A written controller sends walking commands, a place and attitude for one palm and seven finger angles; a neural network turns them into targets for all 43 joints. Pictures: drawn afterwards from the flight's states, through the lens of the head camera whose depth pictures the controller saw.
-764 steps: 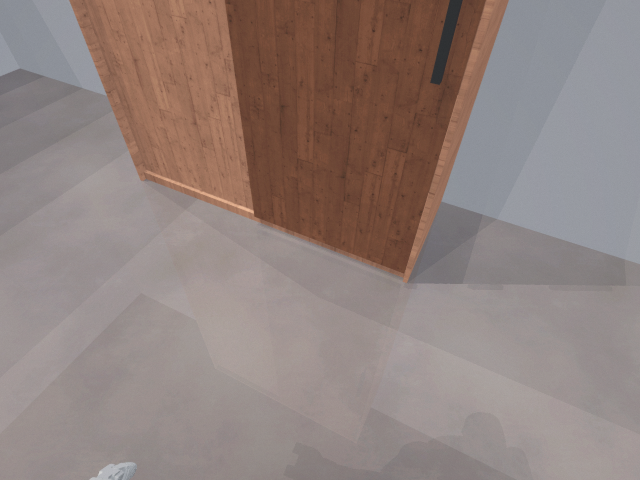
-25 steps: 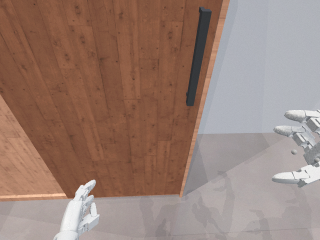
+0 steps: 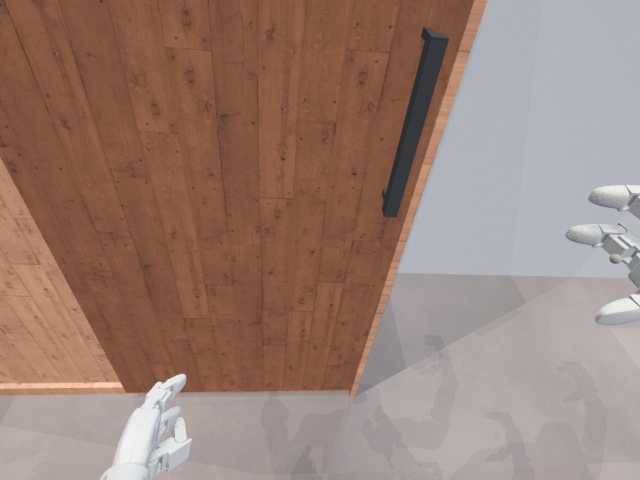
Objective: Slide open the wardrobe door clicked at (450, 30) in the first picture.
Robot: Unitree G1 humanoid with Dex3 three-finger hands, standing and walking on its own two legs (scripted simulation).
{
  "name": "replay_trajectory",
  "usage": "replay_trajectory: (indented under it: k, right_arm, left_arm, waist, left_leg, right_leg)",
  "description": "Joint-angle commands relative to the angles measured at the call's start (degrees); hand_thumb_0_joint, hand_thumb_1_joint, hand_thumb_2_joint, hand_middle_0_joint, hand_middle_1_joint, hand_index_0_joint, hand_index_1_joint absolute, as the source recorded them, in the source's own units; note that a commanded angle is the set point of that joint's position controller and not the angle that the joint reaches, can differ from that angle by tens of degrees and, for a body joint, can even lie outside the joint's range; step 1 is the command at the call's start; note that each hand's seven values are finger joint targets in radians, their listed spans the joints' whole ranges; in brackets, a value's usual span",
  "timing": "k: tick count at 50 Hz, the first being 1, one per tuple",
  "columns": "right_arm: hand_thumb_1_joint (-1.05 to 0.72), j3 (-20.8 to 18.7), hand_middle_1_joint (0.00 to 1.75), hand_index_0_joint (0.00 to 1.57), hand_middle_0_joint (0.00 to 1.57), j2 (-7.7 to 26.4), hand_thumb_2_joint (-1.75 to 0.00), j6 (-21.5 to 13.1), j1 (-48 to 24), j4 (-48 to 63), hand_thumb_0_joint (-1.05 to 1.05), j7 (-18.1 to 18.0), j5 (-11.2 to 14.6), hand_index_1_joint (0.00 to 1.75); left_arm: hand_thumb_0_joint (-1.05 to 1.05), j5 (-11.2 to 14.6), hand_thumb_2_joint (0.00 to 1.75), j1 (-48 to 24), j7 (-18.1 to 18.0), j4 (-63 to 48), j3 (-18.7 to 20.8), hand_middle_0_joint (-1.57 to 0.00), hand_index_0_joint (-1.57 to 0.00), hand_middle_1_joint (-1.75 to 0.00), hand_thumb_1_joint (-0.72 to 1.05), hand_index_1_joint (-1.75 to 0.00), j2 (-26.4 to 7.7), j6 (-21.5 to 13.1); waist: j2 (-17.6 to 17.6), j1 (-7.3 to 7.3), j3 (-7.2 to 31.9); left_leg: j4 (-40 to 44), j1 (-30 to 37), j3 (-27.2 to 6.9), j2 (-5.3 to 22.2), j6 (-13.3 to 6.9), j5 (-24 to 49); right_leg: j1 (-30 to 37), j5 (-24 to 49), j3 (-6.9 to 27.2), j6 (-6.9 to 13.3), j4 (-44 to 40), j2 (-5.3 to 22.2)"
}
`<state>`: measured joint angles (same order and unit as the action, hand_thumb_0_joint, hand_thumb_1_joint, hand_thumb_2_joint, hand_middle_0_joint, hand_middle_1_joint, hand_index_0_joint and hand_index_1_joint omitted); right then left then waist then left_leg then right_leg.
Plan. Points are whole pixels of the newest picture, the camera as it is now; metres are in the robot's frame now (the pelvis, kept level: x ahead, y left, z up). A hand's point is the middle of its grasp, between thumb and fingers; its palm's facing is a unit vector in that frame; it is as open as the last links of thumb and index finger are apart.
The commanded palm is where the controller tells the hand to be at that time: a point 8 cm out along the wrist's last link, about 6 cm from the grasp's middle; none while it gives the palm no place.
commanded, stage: raise the hand with hooked fingers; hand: right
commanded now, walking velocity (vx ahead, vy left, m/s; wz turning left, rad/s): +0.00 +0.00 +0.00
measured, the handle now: (406, 132) +0.57 -0.12 +0.20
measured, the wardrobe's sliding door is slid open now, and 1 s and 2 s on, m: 0.00 0.00 0.00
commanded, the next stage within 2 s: move the hooked fingers beside the handle in 0.36 s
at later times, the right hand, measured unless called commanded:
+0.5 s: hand (600, 259) +0.28 -0.27 +0.22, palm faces +0.01 +0.99 -0.10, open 14.0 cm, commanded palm +0.26 -0.31 +0.23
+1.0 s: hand (545, 214) +0.36 -0.25 +0.22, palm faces +0.02 +1.00 -0.05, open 14.0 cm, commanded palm +0.33 -0.29 +0.22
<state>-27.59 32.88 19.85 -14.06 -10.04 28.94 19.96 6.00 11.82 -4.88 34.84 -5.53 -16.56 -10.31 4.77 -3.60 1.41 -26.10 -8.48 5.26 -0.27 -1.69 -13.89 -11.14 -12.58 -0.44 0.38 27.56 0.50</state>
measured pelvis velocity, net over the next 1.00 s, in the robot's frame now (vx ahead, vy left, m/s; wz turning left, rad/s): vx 0.02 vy -0.01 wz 0.02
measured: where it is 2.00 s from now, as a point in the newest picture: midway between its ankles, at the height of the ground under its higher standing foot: outside the picture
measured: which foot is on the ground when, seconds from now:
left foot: down 0.00-1.00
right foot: down 0.00-1.00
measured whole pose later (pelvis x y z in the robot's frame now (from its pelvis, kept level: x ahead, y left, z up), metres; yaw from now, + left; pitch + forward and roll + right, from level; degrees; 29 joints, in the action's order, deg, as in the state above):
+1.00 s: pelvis +0.02 -0.01 +0.00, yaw +1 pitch -2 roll +0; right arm -21.7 26.7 19.5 -23.1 -13.4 20.2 15.6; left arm 5.6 12.1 -5.1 34.6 -5.1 -14.9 -8.1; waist 3.2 -2.0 1.7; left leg -25.5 -8.8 3.9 0.3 -1.1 -14.5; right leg -10.8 -13.3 -1.6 1.0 26.3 -0.1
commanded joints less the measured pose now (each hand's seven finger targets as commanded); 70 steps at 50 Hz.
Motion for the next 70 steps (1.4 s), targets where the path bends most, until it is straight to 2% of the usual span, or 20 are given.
replay_trajectory:
  k: [1,6,9,12,16,20,23,27,29,31,37,44,47,51,52,56,59,60,68,70]
  right_arm:
    - [0.50,-6.3,1.20,0.30,0.30,15.8,-0.30,-6.0,-15.5,19.1,0.00,0.0,2.0,1.20]
    - [0.50,-12.1,1.20,0.30,0.30,19.2,-0.30,-9.9,-15.3,21.9,0.00,-3.8,2.1,1.20]
    - [0.50,-8.5,1.20,0.30,0.30,15.3,-0.30,-7.6,-16.1,17.6,0.00,-4.6,0.9,1.20]
    - [0.50,-4.3,1.20,0.30,0.30,12.3,-0.30,-4.2,-15.6,12.3,0.00,-3.8,0.4,1.20]
    - [0.50,-1.9,1.20,0.30,0.30,11.2,-0.30,-3.8,-17.1,15.9,0.00,-1.9,0.7,1.20]
    - [0.50,-7.4,1.20,0.30,0.30,15.7,-0.30,-6.9,-15.9,20.7,0.00,-1.6,1.6,1.20]
    - [0.50,-10.0,1.20,0.30,0.30,17.0,-0.30,-7.9,-14.0,19.2,0.00,-2.3,2.1,1.20]
    - [0.50,-1.7,1.20,0.30,0.30,10.0,-0.30,-5.2,-20.1,13.0,0.00,-3.3,0.9,1.20]
    - [0.50,1.9,1.20,0.30,0.30,8.2,-0.30,-3.7,-24.3,10.6,0.00,-3.8,-0.3,1.20]
    - [0.50,4.1,1.20,0.30,0.30,7.0,-0.30,-3.2,-26.0,11.5,0.00,-4.3,-1.1,1.20]
    - [0.50,-1.5,1.20,0.30,0.30,12.2,-0.30,-7.7,-29.8,16.5,0.00,-6.4,-1.4,1.20]
    - [0.50,-0.3,1.20,0.30,0.30,10.0,-0.30,-4.5,-27.8,5.6,0.00,-8.4,-3.3,1.20]
    - [0.50,3.1,1.20,0.30,0.30,6.5,-0.30,-2.9,-28.3,7.3,0.00,-8.5,-3.6,1.20]
    - [0.50,4.1,1.20,0.30,0.30,5.7,-0.30,-5.2,-31.8,12.7,0.00,-8.3,-2.7,1.20]
    - [0.50,1.8,1.20,0.30,0.30,8.2,-0.30,-5.9,-32.7,12.9,0.00,-8.6,-2.7,1.20]
    - [0.50,2.0,1.20,0.30,0.30,8.8,-0.30,-7.1,-36.8,8.8,0.00,-10.1,-3.5,1.20]
    - [0.50,6.3,1.20,0.30,0.30,5.5,-0.30,-5.9,-41.6,2.3,0.00,-11.2,-4.8,1.20]
    - [0.50,7.0,1.20,0.30,0.30,5.4,-0.30,-5.6,-43.2,-0.2,0.00,-11.6,-5.1,1.20]
    - [0.50,4.0,1.20,0.30,0.30,10.2,-0.30,-9.8,-48.1,-3.8,0.00,-11.1,-5.6,1.20]
    - [0.50,5.1,1.20,0.30,0.30,8.9,-0.30,-11.0,-49.6,-5.7,0.00,-10.9,-5.6,1.20]
  left_arm:
    - [0.00,-0.2,0.90,-11.5,0.2,-12.4,2.6,-0.20,-0.20,-0.30,0.90,-0.30,-5.2,-3.7]
    - [0.00,-1.0,0.90,-10.5,-0.5,-11.3,2.8,-0.20,-0.20,-0.30,0.90,-0.30,-5.0,-4.6]
    - [0.00,-0.6,0.90,-9.9,-0.9,-10.2,2.8,-0.20,-0.20,-0.30,0.90,-0.30,-5.0,-4.3]
    - [0.00,-0.2,0.90,-9.6,-1.2,-9.7,2.9,-0.20,-0.20,-0.30,0.90,-0.30,-5.7,-3.8]
    - [0.00,0.1,0.90,-10.3,-1.3,-10.8,3.0,-0.20,-0.20,-0.30,0.90,-0.30,-5.7,-3.8]
    - [0.00,-0.5,0.90,-10.2,-1.2,-11.7,2.8,-0.20,-0.20,-0.30,0.90,-0.30,-5.1,-4.1]
    - [0.00,-0.8,0.90,-9.8,-1.0,-11.1,2.6,-0.20,-0.20,-0.30,0.90,-0.30,-4.9,-4.1]
    - [0.00,-0.1,0.90,-9.4,-1.2,-9.5,2.5,-0.20,-0.20,-0.30,0.90,-0.30,-5.1,-3.6]
    - [0.00,0.1,0.90,-8.9,-1.6,-9.0,2.4,-0.20,-0.20,-0.30,0.90,-0.30,-5.4,-3.6]
    - [0.00,0.1,0.90,-9.3,-1.7,-9.6,2.4,-0.20,-0.20,-0.30,0.90,-0.30,-5.2,-3.8]
    - [0.00,-1.0,0.90,-9.3,-1.5,-10.1,2.4,-0.20,-0.20,-0.30,0.90,-0.30,-4.7,-3.6]
    - [0.00,-0.6,0.90,-8.8,-1.0,-9.0,2.6,-0.20,-0.20,-0.30,0.90,-0.30,-5.1,-1.6]
    - [0.00,-0.4,0.90,-8.9,-0.5,-9.9,3.0,-0.20,-0.20,-0.30,0.90,-0.30,-5.0,-1.1]
    - [0.00,-0.6,0.90,-8.8,-0.5,-10.7,3.2,-0.20,-0.20,-0.30,0.90,-0.30,-4.7,-0.9]
    - [0.00,-0.6,0.90,-8.4,-0.7,-10.4,3.4,-0.20,-0.20,-0.30,0.90,-0.30,-5.0,-0.9]
    - [0.00,-0.6,0.90,-7.7,-1.3,-8.8,3.5,-0.20,-0.20,-0.30,0.90,-0.30,-5.2,-0.6]
    - [0.00,-0.4,0.90,-7.2,-1.9,-7.4,3.2,-0.20,-0.20,-0.30,0.90,-0.30,-5.3,-0.1]
    - [0.00,-0.4,0.90,-6.5,-2.1,-6.8,3.3,-0.20,-0.20,-0.30,0.90,-0.30,-5.6,0.0]
    - [0.00,-0.9,0.90,-4.8,-1.9,-7.4,3.7,-0.20,-0.20,-0.30,0.90,-0.30,-5.8,0.5]
    - [0.00,-0.8,0.90,-4.3,-1.8,-7.2,3.7,-0.20,-0.20,-0.30,0.90,-0.30,-5.7,0.5]
  waist:
    - [-2.9,-0.94,11.3]
    - [0.4,-1.65,10.5]
    - [3.8,-0.33,5.3]
    - [0.5,0.60,2.8]
    - [-1.0,0.74,7.3]
    - [-1.3,-0.62,13.2]
    - [-2.2,-1.08,11.4]
    - [0.5,1.16,3.5]
    - [1.5,2.07,2.7]
    - [0.8,1.92,4.9]
    - [-0.7,0.47,16.2]
    - [0.0,0.20,10.2]
    - [0.0,0.71,11.4]
    - [-2.7,1.49,14.6]
    - [-2.7,1.36,15.7]
    - [-2.8,2.05,13.0]
    - [0.9,3.60,9.4]
    - [-0.6,4.13,8.6]
    - [-2.3,3.21,18.7]
    - [-1.6,3.62,17.9]
  left_leg:
    - [4.8,0.9,-6.4,1.6,0.7,5.8]
    - [5.4,1.7,-6.1,1.3,0.6,5.9]
    - [5.9,-1.9,-5.3,1.1,0.6,5.2]
    - [6.7,-3.7,-6.5,1.7,1.3,2.4]
    - [5.5,-2.3,-6.9,1.6,1.7,4.8]
    - [3.5,1.2,-4.5,0.6,0.9,11.1]
    - [3.5,1.1,-3.6,0.2,0.7,12.8]
    - [5.2,-5.4,-2.9,-0.1,0.5,5.6]
    - [5.4,-7.0,-2.5,-0.2,0.4,2.5]
    - [5.3,-6.0,-3.1,0.2,0.2,3.0]
    - [3.6,0.3,-2.7,0.1,-0.2,9.6]
    - [3.6,-0.8,-2.2,0.4,-0.4,11.4]
    - [3.3,-0.8,-2.2,0.5,-0.4,13.7]
    - [3.1,-0.3,-2.4,0.0,-0.2,16.2]
    - [3.1,0.2,-2.6,0.0,-0.1,16.0]
    - [4.0,-1.8,-2.7,-0.1,-0.1,12.4]
    - [5.0,-4.7,-2.9,0.3,-0.1,8.0]
    - [5.3,-5.2,-2.8,0.3,-0.1,7.0]
    - [3.1,1.3,-3.8,0.8,-0.1,16.8]
    - [3.0,0.4,-3.6,0.6,-0.2,17.2]
  right_leg:
    - [4.1,5.9,2.6,1.4,-1.6,-1.1]
    - [4.3,6.2,2.2,1.6,-2.2,-1.1]
    - [4.2,4.6,1.9,1.5,-3.1,-1.1]
    - [2.5,2.4,2.3,1.3,-2.6,-0.7]
    - [4.6,4.1,2.6,1.5,-1.5,-0.7]
    - [7.1,8.5,2.7,1.8,-2.0,-1.4]
    - [6.2,9.5,2.7,1.8,-2.6,-1.3]
    - [5.4,4.1,3.2,1.3,-4.1,-0.9]
    - [5.3,1.2,4.1,1.2,-5.0,-0.9]
    - [6.0,1.8,4.1,1.3,-4.3,-0.9]
    - [9.5,8.9,4.2,1.4,-3.7,-1.2]
    - [5.6,9.7,2.8,1.1,-4.9,-0.8]
    - [6.6,12.1,2.7,1.0,-4.4,-0.7]
    - [9.5,14.5,2.5,1.5,-3.2,-0.7]
    - [9.6,13.9,2.5,1.5,-3.4,-0.7]
    - [8.8,10.9,2.3,1.6,-3.8,-0.7]
    - [7.3,6.7,2.5,1.5,-4.5,-0.9]
    - [6.7,5.7,2.9,1.5,-4.7,-0.8]
    - [8.0,12.8,2.0,2.0,-2.7,-1.1]
    - [8.2,13.2,1.8,2.0,-2.7,-1.0]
